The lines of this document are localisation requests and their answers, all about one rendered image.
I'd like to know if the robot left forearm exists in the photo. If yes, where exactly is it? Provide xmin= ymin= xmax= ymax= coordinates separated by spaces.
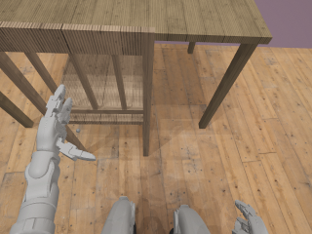
xmin=9 ymin=150 xmax=60 ymax=234

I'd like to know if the robot left thigh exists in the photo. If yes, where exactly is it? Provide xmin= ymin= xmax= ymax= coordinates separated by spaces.
xmin=100 ymin=200 xmax=136 ymax=234

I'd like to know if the robot thigh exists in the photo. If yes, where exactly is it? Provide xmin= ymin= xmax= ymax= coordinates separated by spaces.
xmin=100 ymin=200 xmax=136 ymax=234
xmin=173 ymin=208 xmax=211 ymax=234

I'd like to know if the robot right thigh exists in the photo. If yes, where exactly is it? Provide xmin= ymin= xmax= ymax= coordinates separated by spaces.
xmin=173 ymin=208 xmax=211 ymax=234

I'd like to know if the robot right hand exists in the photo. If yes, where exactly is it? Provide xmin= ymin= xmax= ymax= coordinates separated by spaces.
xmin=232 ymin=199 xmax=269 ymax=234

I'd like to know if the chair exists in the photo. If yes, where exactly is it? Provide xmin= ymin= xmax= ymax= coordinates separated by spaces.
xmin=0 ymin=21 xmax=155 ymax=157

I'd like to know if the robot left hand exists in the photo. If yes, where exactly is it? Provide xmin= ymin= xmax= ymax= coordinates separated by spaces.
xmin=36 ymin=84 xmax=97 ymax=162

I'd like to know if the table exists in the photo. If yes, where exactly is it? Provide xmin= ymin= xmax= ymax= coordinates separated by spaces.
xmin=0 ymin=0 xmax=273 ymax=129

